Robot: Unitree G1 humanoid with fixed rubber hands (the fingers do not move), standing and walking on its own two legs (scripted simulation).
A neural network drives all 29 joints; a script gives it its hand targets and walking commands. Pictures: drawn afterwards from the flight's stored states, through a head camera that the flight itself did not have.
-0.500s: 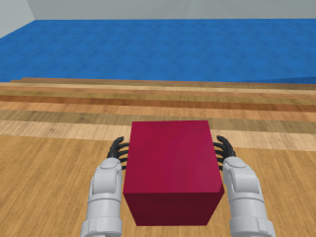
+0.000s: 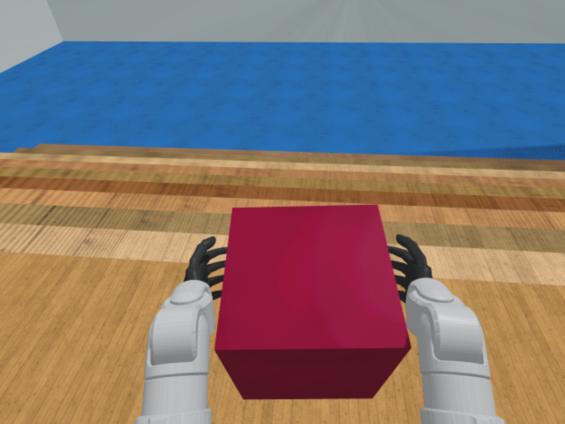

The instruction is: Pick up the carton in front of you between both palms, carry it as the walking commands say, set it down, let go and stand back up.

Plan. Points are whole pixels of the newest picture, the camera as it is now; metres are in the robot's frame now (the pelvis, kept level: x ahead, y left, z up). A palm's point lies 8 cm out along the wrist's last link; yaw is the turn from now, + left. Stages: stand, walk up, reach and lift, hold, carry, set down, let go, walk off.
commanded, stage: carry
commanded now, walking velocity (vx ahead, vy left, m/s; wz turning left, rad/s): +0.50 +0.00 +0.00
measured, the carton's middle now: (306, 308) +0.29 +0.00 +0.02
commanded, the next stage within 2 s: none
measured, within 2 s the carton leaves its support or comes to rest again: neither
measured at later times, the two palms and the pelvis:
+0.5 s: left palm (220, 178) +0.50 +0.15 +0.11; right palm (388, 187) +0.47 -0.15 +0.11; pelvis +0.24 +0.02 +0.01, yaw -3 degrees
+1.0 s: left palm (253, 105) +0.83 +0.11 +0.10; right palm (368, 103) +0.85 -0.19 +0.10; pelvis +0.55 -0.05 +0.01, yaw +0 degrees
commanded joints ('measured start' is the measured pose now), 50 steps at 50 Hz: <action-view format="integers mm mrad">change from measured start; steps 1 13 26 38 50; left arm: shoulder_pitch -486 -298 -194 -325 -666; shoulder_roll -841 -870 -817 -773 -747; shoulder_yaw -686 -779 -711 -735 -699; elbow -150 -554 -432 -489 -204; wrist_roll -322 -445 -389 -412 -442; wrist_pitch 73 235 310 269 176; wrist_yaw -160 -87 -82 -85 -69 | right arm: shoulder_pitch -491 -275 -288 -376 -614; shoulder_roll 830 875 806 745 728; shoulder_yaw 692 772 777 758 662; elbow -128 -509 -514 -502 -193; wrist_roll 321 451 472 429 330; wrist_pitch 67 234 313 272 171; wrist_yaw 160 96 92 97 18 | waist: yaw -5 36 -15 75 35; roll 156 -134 95 -79 -81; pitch -67 -123 -65 -227 -148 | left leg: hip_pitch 138 -373 372 -65 -497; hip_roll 176 2 254 46 84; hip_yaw -198 162 -59 210 67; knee -212 6 -388 525 509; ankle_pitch -103 -35 473 393 156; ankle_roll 90 23 145 27 58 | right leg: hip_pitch -210 494 -448 403 242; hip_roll -34 -275 -61 -200 -252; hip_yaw -65 89 -151 117 28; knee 75 -218 314 -140 -304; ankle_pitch -53 646 118 -57 281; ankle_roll -41 -136 -23 -129 -229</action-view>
